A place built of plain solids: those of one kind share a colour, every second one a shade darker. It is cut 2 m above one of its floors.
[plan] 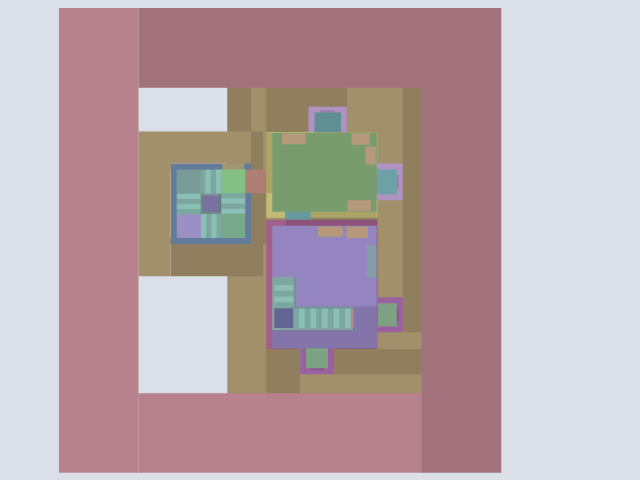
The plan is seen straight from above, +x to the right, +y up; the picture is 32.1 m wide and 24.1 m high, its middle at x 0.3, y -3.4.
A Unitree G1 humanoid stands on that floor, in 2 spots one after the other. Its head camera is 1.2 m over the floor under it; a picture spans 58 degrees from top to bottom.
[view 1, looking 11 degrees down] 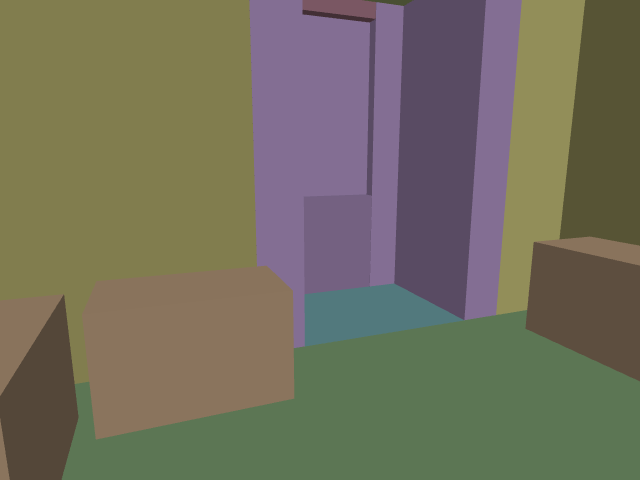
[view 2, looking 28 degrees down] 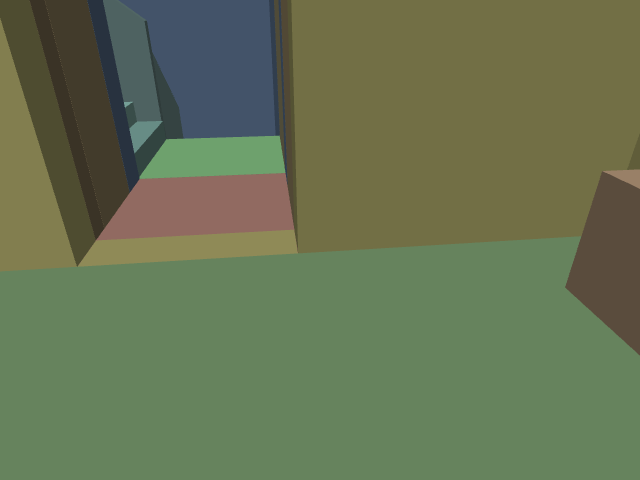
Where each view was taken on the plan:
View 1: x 0.69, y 0.98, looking -21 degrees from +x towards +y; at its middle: wall_emb_great_chamber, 3.79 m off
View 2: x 0.00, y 0.00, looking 173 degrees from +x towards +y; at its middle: wall_great_chamber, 2.39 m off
